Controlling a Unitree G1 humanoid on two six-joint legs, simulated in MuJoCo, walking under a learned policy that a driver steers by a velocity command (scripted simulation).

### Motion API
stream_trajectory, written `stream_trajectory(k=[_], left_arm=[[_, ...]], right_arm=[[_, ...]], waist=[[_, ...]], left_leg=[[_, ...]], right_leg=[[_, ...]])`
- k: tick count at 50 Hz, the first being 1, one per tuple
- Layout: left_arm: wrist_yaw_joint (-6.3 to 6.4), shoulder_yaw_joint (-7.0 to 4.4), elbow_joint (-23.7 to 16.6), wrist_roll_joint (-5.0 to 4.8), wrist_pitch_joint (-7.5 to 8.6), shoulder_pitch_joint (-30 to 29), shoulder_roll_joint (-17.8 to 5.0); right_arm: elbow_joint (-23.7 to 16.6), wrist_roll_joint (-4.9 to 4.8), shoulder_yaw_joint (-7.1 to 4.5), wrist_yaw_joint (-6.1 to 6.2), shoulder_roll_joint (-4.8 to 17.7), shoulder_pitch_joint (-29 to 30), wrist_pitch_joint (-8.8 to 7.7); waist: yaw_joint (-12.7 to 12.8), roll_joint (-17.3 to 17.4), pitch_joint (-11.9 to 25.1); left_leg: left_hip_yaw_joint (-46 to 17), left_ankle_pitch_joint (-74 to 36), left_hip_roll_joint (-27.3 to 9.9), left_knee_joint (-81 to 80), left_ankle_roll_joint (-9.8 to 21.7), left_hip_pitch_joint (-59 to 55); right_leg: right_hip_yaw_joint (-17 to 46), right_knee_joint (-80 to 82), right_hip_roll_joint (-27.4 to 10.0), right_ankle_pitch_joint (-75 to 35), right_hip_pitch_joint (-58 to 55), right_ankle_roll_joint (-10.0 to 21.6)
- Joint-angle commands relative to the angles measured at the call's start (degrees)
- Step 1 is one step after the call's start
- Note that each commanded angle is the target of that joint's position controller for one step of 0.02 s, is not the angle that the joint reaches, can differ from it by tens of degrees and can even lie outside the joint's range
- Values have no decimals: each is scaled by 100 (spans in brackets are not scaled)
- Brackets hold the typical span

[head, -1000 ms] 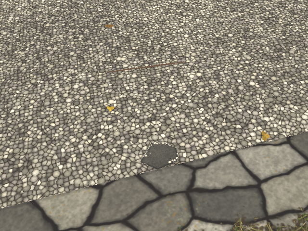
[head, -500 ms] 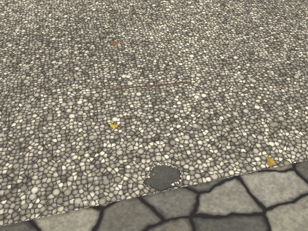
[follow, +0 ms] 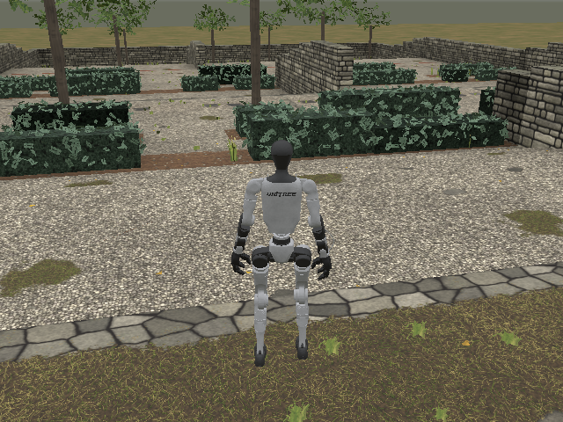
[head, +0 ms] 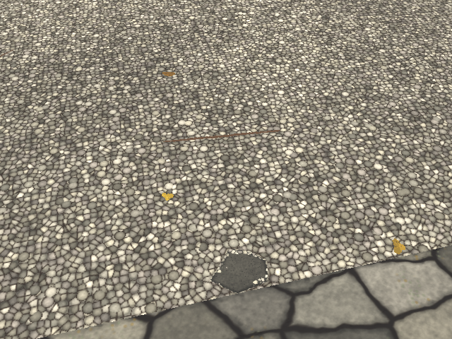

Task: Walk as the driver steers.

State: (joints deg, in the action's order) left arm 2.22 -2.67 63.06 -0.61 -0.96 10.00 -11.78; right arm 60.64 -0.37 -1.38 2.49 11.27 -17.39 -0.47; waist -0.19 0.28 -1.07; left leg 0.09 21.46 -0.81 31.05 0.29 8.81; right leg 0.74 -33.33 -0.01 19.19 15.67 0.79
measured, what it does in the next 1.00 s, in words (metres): walks ahead, turning left: left foot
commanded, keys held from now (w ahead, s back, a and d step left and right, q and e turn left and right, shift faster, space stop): w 0.12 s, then w+q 0.78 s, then w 0.10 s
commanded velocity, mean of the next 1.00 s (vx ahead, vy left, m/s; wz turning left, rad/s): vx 0.42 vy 0.00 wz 0.38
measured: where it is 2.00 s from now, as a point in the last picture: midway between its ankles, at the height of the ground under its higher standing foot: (153, 209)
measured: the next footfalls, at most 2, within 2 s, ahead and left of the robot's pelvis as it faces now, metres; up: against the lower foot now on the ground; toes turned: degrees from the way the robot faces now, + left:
left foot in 0.62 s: +0.41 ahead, +0.14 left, +0.00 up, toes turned +17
right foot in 1.18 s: +0.76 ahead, +0.08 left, -0.04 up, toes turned +30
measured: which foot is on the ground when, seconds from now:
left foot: down 0.00-0.16, up 0.18-0.60, down 0.62-1.00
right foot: down 0.00-0.64, up 0.66-1.00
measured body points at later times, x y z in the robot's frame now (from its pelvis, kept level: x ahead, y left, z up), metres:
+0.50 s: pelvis +0.17 -0.01 +0.00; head +0.19 -0.01 +0.45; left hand +0.05 +0.20 -0.15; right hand +0.38 -0.22 -0.12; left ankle +0.32 +0.16 -0.68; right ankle +0.03 -0.12 -0.73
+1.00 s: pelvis +0.44 +0.09 +0.01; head +0.46 +0.12 +0.46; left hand +0.53 +0.41 -0.08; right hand +0.60 -0.15 -0.10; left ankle +0.37 +0.13 -0.73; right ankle +0.70 -0.01 -0.68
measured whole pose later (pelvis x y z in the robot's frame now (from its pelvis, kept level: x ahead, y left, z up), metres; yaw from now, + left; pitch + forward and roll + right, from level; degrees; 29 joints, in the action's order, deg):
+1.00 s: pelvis +0.44 +0.09 +0.01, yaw +26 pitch +2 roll +0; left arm 0.3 -3.5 45.3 0.8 7.1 1.7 -16.3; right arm 48.0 -1.1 -4.2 0.2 14.7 -18.3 -4.5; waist -4.0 -2.4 -0.7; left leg -6.6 14.3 8.1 21.0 6.1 7.7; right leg 6.3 -34.4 -5.5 -9.3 37.3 -1.0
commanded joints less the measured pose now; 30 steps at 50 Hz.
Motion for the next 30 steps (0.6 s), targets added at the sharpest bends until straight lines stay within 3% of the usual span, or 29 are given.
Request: stream_trajectory(k=[1, 2, 3, 4, 6, 7, 8, 9, 10, 11, 12, 14, 15, 17, 20, 25, 26, 28, 29, 30], left_arm=[[-40, -75, -300, -37, 240, -310, -444], [-96, -54, -343, -60, 342, -376, -320], [-149, -47, -378, -76, 425, -412, -292], [-196, -42, -371, -111, 495, -304, -263], [-231, -82, -102, -161, 572, 432, -286], [-213, -166, 128, -115, 581, 1005, -465], [-179, -325, 312, -77, 606, 1860, -982], [-253, -432, 421, -28, 664, 2584, -1553], [-250, -247, 325, 82, 759, 2157, -1016], [-238, -144, 143, 50, 807, 1689, -670], [-253, -90, 15, 25, 821, 1324, -565], [-262, 7, -30, 47, 784, 1172, -324], [-241, 26, 2, 98, 764, 1320, -289], [-171, 22, 39, 148, 744, 1524, -447], [-78, 3, -90, 198, 713, 1368, -689], [-22, -36, -114, 72, 655, 1695, -861], [-26, -49, -125, 54, 628, 1695, -902], [-5, -98, -221, 34, 569, 1584, -1081], [21, -136, -294, 36, 527, 1473, -1188], [35, -173, -376, 60, 476, 1352, -1307]], right_arm=[[-113, -100, -225, 31, 965, -572, -137], [-83, -128, -289, 16, 1122, -658, -197], [-105, -135, -316, 1, 1153, -594, -244], [-166, -123, -303, -24, 1090, -434, -287], [-331, -160, -264, -92, 945, 46, -304], [-433, -167, -244, -114, 884, 225, -313], [-588, -149, -162, -139, 584, 435, -362], [-828, -189, -117, -102, 362, 471, -463], [-811, -309, -205, -101, 644, 515, -520], [-747, -363, -216, -155, 633, 378, -542], [-667, -322, -224, -179, 574, 273, -547], [-635, -231, -321, -215, 643, 344, -491], [-617, -222, -322, -264, 541, 322, -436], [-732, -198, -292, -328, 349, 540, -332], [-1154, -172, -201, -367, 214, 1290, -302], [-1676, -133, -102, -557, 220, 2182, -295], [-1750, -133, -112, -597, 255, 2229, -295], [-1840, -124, -201, -666, 438, 2071, -296], [-1831, -148, -292, -701, 623, 1789, -294], [-1700, -166, -429, -711, 884, 1113, -277]], waist=[[-182, 632, -821], [-196, 979, -889], [-166, 1046, -1007], [-37, 1011, -1045], [401, 809, -922], [599, 493, -745], [895, -682, -397], [1023, -1912, 51], [739, -977, -210], [498, -668, -471], [326, -511, -489], [214, -545, -521], [221, -602, -416], [236, -430, -438], [272, -324, -691], [413, -309, -886], [352, -330, -859], [79, -554, -526], [-162, -686, -261], [-544, -793, 168]], left_leg=[[-1372, 2641, -896, -1606, 813, 723], [-2021, 2755, -1380, -1936, 1067, 562], [-2403, 2592, -1694, -2089, 1239, 653], [-2396, 2297, -1745, -2040, 1245, 745], [-1545, 1576, -1227, -1516, 873, 1261], [-1100, 771, -809, -873, 671, 1743], [-198, -165, -111, 1038, 293, 2577], [-46, 880, 446, 2813, 128, 3512], [-843, 959, 194, 3890, 269, 3876], [-1023, 380, -30, 4159, 443, 4069], [-1001, -196, -212, 4015, 539, 3982], [-835, -899, -414, 3443, 560, 3674], [-693, -1087, -412, 3352, 513, 3512], [-541, -1335, -419, 3160, 369, 3624], [-342, -1864, -422, 2096, 239, 3659], [314, -2204, -335, 949, 407, 3226], [409, -2077, -267, 793, 500, 3090], [725, -1659, 64, 739, 721, 2447], [844, -1438, 264, 721, 846, 1997], [874, -1335, 466, 648, 994, 1115]], right_leg=[[-317, -207, 169, 1211, 818, 196], [-473, -755, 177, 640, 1045, 182], [-338, -1057, -6, 437, 1127, 260], [-291, -962, -93, 502, 1029, 359], [-462, 269, 49, 382, -297, 473], [-237, 614, 35, -19, -1245, 441], [1313, 1401, -905, 435, -2242, 773], [3699, 2341, -2181, 873, -2821, 1543], [3864, 2319, -2407, 930, -2497, 1583], [3064, 2282, -2214, 757, -2280, 1315], [2310, 2347, -1938, 432, -2098, 1042], [982, 2363, -1459, -962, -1889, 601], [617, 2349, -1343, -1437, -1839, 548], [229, 2430, -1347, -2025, -1768, 633], [-250, 2671, -1345, -2260, -1421, 665], [-955, 2637, -1476, -2806, -1594, 613], [-1079, 2453, -1515, -3344, -1757, 575], [-1287, 1737, -1605, -5458, -2065, 488], [-1347, 1140, -1630, -6357, -2168, 424], [-1347, 194, -1630, -6846, -2065, 375]])
Keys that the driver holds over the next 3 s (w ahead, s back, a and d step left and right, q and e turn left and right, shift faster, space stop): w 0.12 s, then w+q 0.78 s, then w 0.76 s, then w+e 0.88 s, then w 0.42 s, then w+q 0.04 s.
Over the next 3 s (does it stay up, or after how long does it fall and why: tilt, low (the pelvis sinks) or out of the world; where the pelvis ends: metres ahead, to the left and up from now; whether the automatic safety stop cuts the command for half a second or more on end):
stays up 1.52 0.43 -0.03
